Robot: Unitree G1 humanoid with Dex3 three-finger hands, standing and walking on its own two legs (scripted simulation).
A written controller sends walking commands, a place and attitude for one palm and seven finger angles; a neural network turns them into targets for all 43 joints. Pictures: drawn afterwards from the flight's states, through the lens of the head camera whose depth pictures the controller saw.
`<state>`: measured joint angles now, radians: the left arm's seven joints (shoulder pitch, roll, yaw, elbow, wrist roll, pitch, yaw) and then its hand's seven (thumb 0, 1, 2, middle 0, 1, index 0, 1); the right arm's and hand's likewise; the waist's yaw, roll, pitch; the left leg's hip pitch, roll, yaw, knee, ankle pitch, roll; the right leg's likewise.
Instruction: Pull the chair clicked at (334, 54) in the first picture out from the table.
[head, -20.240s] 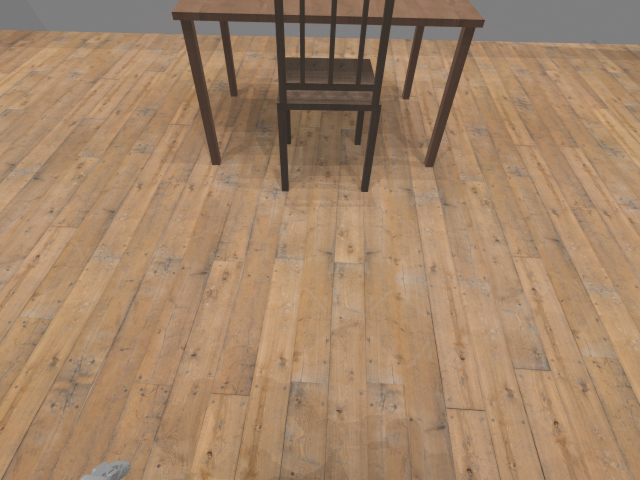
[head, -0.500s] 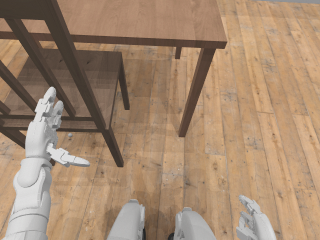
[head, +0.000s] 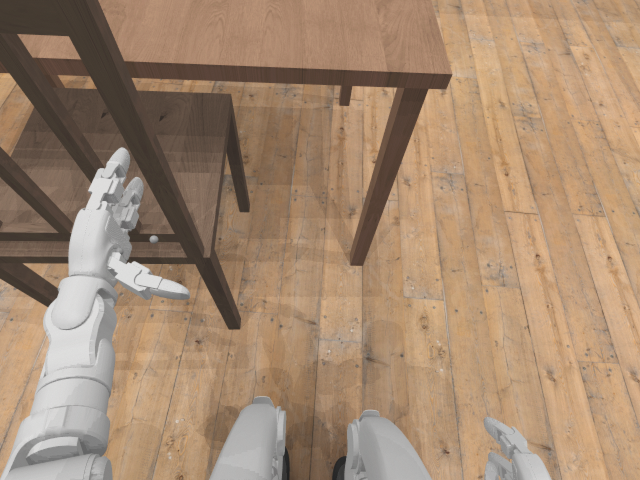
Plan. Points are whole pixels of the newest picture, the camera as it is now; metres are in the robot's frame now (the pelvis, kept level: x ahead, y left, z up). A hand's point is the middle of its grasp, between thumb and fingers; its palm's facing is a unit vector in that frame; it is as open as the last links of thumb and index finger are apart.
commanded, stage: push the fingers through the gap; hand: left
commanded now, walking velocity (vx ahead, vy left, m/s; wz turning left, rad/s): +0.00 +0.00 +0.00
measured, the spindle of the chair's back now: out of the picture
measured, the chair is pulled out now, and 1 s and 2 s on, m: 0.00 0.00 0.00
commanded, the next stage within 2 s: hook a spindle and tug to test in 0.98 s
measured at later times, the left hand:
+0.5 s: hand (165, 208) +0.43 +0.22 +0.03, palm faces +0.08 -1.00 -0.04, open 16.9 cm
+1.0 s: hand (170, 200) +0.44 +0.21 +0.03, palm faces +0.06 -1.00 -0.05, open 16.9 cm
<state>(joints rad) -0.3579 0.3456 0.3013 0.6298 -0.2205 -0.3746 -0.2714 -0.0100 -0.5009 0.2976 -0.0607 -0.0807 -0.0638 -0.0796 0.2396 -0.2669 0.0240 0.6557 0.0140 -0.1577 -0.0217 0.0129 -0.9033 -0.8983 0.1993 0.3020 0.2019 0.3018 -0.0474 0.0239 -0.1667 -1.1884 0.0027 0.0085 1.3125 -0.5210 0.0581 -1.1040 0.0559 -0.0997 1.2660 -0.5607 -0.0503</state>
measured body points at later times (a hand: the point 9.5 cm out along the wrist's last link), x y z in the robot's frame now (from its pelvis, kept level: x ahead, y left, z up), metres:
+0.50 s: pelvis +0.00 -0.01 -0.01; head +0.12 +0.01 +0.42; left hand +0.42 +0.27 +0.04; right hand +0.11 -0.27 -0.12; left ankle +0.05 +0.08 -0.61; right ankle +0.02 -0.10 -0.61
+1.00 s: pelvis -0.01 -0.01 -0.01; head +0.13 +0.01 +0.42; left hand +0.43 +0.27 +0.04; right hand +0.08 -0.28 -0.12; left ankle +0.05 +0.08 -0.61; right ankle +0.02 -0.10 -0.61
